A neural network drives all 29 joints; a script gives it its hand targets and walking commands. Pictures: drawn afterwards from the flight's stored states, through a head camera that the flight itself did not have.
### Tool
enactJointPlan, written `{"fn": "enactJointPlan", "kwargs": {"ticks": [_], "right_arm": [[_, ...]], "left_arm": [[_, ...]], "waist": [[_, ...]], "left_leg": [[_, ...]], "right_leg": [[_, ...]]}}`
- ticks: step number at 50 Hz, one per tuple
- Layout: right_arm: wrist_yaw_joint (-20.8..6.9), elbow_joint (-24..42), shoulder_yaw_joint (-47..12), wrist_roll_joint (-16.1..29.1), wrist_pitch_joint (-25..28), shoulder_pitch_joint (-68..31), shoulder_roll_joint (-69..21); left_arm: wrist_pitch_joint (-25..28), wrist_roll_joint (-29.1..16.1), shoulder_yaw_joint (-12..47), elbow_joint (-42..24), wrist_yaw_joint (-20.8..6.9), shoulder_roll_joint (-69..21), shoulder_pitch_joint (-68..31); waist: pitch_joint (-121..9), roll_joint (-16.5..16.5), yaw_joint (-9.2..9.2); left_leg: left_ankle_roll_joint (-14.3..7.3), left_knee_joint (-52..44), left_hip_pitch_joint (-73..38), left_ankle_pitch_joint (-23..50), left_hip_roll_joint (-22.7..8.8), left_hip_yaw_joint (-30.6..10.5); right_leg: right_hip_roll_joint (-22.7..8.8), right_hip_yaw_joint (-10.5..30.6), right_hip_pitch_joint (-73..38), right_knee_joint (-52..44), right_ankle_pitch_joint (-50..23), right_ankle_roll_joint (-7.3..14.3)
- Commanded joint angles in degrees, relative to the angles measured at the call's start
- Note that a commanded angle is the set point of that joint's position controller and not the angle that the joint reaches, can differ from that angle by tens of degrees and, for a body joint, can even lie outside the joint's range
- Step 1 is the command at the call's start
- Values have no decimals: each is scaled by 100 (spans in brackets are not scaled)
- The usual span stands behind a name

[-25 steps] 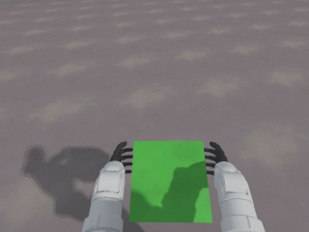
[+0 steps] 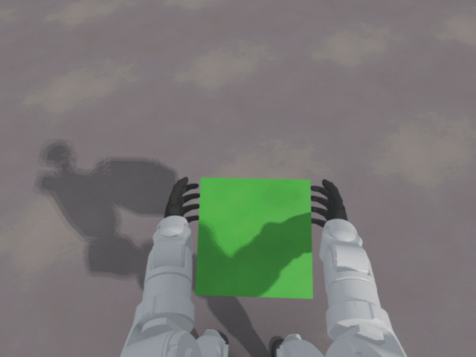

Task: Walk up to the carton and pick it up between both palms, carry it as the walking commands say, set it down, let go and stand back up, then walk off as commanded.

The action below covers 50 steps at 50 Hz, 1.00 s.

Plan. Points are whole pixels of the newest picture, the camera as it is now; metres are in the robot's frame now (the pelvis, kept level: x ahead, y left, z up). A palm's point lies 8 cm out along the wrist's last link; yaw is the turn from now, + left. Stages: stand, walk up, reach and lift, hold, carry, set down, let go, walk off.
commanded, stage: set down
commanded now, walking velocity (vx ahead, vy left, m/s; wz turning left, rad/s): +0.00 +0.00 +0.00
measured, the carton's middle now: (253, 234) +0.36 +0.01 -0.13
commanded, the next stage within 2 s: none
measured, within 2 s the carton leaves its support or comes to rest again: neither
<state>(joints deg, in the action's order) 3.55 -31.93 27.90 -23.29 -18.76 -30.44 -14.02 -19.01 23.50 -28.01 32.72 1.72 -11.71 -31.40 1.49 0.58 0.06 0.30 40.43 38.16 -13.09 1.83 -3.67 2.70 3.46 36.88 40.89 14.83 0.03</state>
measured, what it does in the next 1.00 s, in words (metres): lowers itself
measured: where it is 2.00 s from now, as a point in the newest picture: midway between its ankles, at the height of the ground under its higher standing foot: outside the picture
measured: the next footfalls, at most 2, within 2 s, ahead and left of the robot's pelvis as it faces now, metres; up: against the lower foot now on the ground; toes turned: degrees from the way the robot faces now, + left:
none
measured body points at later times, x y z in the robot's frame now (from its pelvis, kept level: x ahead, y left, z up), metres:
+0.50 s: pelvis +0.00 +0.00 -0.07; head +0.18 +0.01 +0.35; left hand +0.40 +0.15 -0.13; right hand +0.39 -0.14 -0.13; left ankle +0.07 +0.12 -0.71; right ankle +0.05 -0.12 -0.71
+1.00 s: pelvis -0.02 +0.01 -0.15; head +0.19 +0.01 +0.25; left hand +0.42 +0.15 -0.22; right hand +0.42 -0.13 -0.22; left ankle +0.07 +0.12 -0.71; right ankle +0.05 -0.12 -0.71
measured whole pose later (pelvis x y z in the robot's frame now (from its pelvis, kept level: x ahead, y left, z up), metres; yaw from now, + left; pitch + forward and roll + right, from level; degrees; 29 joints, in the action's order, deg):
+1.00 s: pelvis -0.02 +0.01 -0.15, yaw -1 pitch +39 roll -1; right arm 8.4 -35.7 25.7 -14.2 -13.8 -42.6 -8.4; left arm -13.9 14.7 -25.0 38.4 7.2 -6.3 -44.6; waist -13.0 0.3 0.4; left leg 1.2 79.8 93.9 -24.9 5.2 -4.6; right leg 5.7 4.5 92.4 80.3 27.0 -2.0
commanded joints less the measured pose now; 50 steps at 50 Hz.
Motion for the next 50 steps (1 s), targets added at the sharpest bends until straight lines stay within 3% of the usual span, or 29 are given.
{"fn": "enactJointPlan", "kwargs": {"ticks": [1,14,29,50], "right_arm": [[-1463,-551,-2896,784,310,-2973,-4986],[-1536,-179,-3685,1116,558,-3065,-5136],[-1411,-481,-3687,1311,549,-3474,-5087],[-1132,-835,-3452,1570,598,-4661,-4753]], "left_arm": [[291,-804,2805,702,-1482,-5013,-2857],[509,-1057,3452,467,-1522,-5205,-2855],[519,-1264,3535,676,-1411,-5078,-3323],[550,-1532,3358,1120,-1046,-4931,-4468]], "waist": [[-3159,-98,-25],[-4702,-109,37],[-5418,-81,66],[-6001,-87,57]], "left_leg": [[-124,-128,-1081,593,379,19],[-49,853,-11,1112,531,51],[21,1992,1423,661,630,167],[97,3346,2599,49,762,331]], "right_leg": [[359,81,-577,-266,-527,116],[515,-13,642,819,-1003,15],[587,-104,2032,1862,-604,-124],[723,-372,3602,3250,98,-199]]}}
